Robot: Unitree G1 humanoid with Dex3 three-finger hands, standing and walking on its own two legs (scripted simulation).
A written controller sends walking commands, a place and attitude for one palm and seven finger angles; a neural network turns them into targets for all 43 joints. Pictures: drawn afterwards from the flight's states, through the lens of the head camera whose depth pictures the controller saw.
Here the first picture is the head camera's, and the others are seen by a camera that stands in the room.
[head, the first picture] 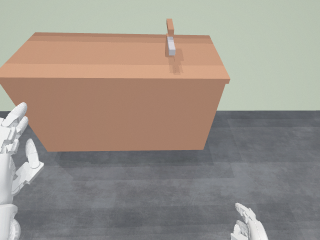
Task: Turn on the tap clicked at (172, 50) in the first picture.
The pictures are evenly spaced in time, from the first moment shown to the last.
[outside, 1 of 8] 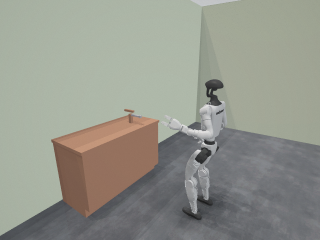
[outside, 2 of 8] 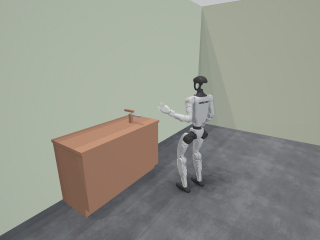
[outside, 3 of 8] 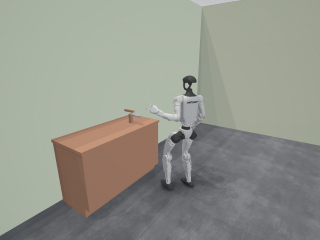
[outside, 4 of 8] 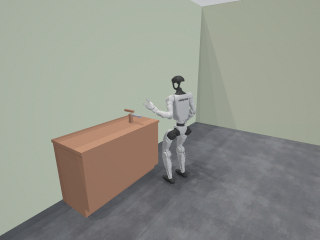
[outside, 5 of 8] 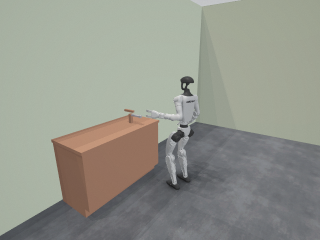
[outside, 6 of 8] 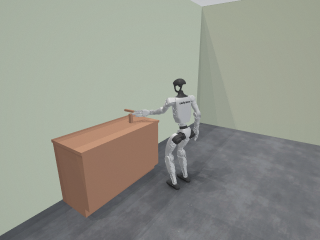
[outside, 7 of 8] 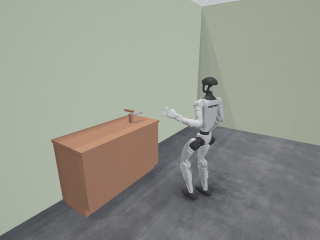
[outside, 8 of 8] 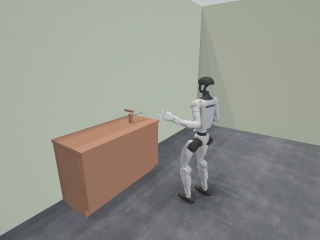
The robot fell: no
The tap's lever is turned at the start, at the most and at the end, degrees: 0 73 73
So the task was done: yes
